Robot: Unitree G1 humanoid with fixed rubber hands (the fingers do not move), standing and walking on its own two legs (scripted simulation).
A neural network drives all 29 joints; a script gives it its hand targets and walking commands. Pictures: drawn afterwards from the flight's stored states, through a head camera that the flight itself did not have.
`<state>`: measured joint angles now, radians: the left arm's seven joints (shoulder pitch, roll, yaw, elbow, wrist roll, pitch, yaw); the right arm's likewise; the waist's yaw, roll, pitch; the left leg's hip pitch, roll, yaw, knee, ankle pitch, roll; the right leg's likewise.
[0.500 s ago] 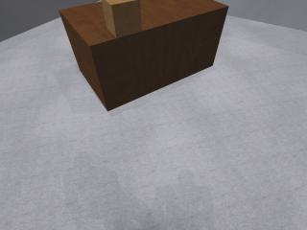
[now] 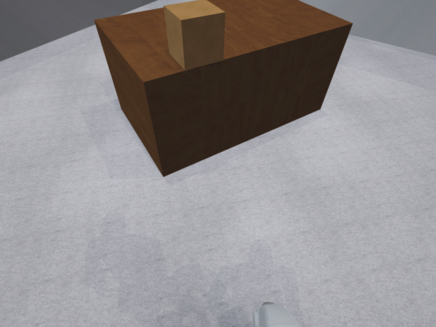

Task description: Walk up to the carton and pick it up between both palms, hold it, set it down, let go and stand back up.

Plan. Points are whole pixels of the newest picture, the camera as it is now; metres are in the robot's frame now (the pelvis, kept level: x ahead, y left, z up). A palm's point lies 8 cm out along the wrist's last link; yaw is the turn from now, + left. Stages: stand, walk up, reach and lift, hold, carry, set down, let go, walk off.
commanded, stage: walk up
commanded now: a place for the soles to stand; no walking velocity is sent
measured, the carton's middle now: (195, 34) +1.30 +0.06 -0.03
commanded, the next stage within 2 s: none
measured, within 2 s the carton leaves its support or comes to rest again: neither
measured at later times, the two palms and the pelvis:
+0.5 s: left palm (111, 315) +0.19 +0.23 -0.13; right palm (324, 220) +0.37 -0.26 -0.10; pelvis +0.26 -0.01 +0.00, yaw +6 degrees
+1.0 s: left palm (126, 170) +0.57 +0.26 -0.13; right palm (296, 187) +0.50 -0.23 -0.13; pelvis +0.51 +0.02 -0.01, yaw +6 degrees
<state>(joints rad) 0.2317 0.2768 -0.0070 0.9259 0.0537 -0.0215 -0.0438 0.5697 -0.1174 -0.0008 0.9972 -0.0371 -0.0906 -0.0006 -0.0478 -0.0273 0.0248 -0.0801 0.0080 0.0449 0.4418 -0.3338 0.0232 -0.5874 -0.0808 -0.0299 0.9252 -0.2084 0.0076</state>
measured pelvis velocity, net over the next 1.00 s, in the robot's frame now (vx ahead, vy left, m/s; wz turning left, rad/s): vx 0.51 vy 0.02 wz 0.11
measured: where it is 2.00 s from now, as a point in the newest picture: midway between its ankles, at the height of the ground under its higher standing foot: (209, 220)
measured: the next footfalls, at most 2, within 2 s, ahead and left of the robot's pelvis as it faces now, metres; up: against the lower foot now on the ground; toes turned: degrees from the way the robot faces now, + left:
right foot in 0.18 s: +0.29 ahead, -0.14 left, +0.00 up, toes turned -4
left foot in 0.62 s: +0.46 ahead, +0.15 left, +0.00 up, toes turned +11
